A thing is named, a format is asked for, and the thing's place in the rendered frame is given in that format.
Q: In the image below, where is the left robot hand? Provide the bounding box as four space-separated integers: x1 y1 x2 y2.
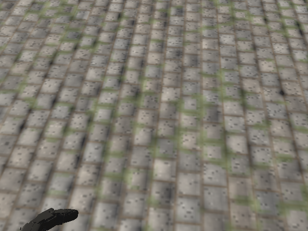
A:
19 208 79 231

